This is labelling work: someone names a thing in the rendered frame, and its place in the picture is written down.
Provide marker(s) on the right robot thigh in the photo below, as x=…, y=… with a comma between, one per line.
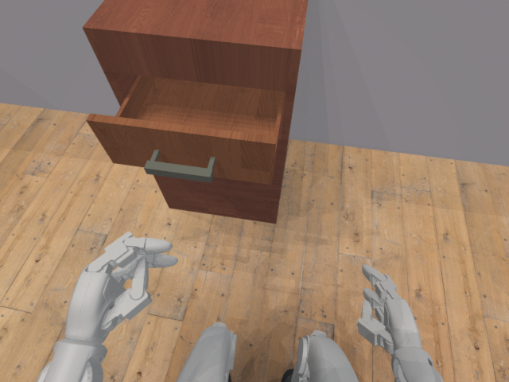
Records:
x=320, y=359

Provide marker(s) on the handle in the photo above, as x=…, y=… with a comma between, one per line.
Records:
x=179, y=171

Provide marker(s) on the robot left forearm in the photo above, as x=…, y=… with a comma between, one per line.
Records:
x=75, y=361

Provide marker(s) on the cabinet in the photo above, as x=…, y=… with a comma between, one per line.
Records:
x=242, y=43

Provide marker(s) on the robot right forearm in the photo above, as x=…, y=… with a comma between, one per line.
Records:
x=412, y=364

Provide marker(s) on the robot right shin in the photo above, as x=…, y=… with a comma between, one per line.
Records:
x=296, y=376

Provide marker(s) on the left robot hand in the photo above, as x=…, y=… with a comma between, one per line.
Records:
x=89, y=316

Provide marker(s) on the drawer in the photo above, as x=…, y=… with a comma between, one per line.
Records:
x=190, y=122

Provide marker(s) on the right robot hand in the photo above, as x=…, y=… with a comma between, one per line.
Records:
x=396, y=327

